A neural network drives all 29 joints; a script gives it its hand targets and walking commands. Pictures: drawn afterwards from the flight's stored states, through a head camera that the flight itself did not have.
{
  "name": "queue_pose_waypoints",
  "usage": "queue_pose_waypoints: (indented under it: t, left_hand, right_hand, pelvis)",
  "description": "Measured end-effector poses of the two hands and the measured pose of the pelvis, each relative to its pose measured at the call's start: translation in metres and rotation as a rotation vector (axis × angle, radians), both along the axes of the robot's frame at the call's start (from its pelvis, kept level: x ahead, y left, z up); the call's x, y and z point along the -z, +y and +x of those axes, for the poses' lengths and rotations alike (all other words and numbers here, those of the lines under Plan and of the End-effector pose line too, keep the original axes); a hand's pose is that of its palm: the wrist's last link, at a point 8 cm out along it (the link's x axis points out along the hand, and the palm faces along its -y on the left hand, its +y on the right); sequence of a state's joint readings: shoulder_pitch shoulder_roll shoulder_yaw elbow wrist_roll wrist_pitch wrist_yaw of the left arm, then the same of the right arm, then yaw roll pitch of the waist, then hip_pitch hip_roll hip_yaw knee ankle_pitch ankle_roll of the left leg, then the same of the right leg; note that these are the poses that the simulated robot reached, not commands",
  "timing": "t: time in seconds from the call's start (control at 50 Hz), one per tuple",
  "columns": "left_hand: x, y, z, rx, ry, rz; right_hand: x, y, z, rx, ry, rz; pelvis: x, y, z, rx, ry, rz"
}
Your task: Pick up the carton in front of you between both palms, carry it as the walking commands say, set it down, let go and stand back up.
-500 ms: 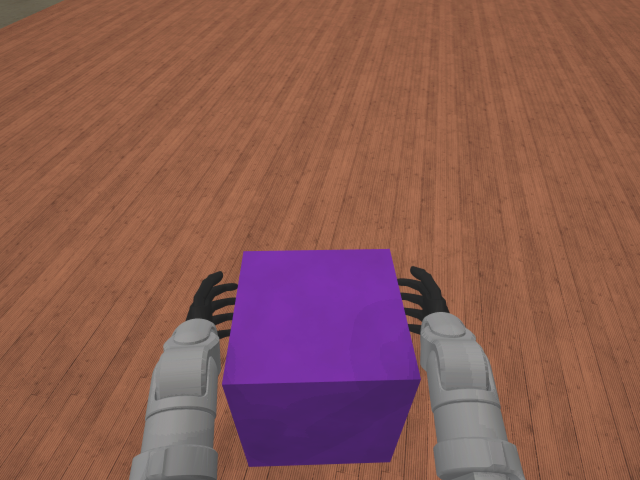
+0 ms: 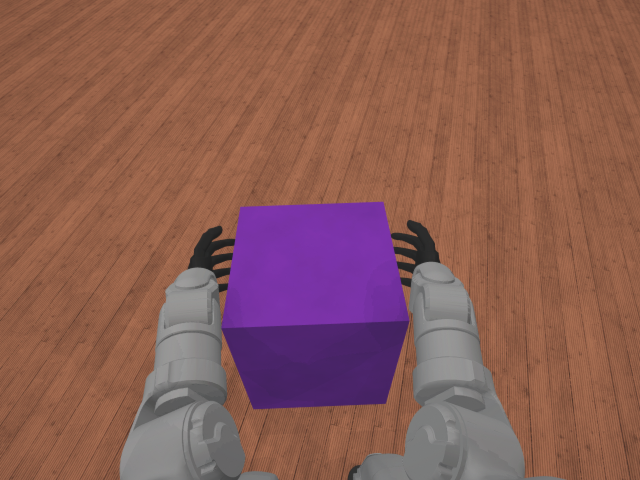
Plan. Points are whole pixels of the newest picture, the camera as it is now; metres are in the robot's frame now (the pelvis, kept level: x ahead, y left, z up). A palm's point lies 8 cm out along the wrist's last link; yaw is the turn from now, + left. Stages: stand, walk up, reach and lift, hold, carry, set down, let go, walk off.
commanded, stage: set down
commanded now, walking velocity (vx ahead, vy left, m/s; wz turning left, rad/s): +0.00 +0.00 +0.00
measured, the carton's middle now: (316, 309) +0.35 +0.00 -0.07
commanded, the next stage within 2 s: none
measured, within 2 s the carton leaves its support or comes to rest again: neither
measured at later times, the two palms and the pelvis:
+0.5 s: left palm (245, 309) +0.41 +0.13 -0.18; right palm (408, 315) +0.38 -0.17 -0.18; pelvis -0.01 +0.03 -0.11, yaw +0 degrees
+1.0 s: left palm (272, 326) +0.44 +0.10 -0.33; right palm (408, 335) +0.41 -0.20 -0.34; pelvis -0.05 +0.02 -0.24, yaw +3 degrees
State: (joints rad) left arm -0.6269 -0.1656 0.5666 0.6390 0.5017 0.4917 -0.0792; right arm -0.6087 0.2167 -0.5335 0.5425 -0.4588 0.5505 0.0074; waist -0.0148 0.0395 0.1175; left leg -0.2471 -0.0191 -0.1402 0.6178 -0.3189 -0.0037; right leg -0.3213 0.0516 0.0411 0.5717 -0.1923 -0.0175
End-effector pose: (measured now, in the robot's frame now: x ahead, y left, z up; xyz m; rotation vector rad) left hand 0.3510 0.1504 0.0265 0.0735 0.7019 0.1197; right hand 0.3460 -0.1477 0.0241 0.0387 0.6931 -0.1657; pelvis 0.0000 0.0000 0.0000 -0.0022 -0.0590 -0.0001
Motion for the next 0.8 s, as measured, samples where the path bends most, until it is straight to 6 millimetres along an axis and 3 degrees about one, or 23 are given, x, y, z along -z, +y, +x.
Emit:
queue_pose_waypoints:
  t: [0.16,0.3,0.6,0.8]
  left_hand:
    - [0.084,-0.004,0.015,0.030,0.018,0.018]
    - [0.161,-0.010,0.031,0.030,-0.019,-0.026]
    - [0.230,-0.026,0.065,0.020,-0.018,-0.075]
    - [0.297,-0.039,0.078,0.039,-0.016,-0.067]
  right_hand:
    - [0.087,-0.003,0.007,-0.006,0.018,-0.035]
    - [0.163,-0.009,0.014,0.031,-0.021,-0.032]
    - [0.228,-0.025,0.044,0.066,-0.024,-0.012]
    - [0.294,-0.038,0.055,0.069,-0.020,-0.022]
  pelvis:
    - [0.019,0.006,-0.009,0.009,0.244,0.009]
    - [0.056,0.016,-0.015,0.010,0.501,0.019]
    - [0.129,0.028,-0.016,-0.002,0.744,0.021]
    - [0.181,0.023,-0.028,-0.013,0.840,0.031]
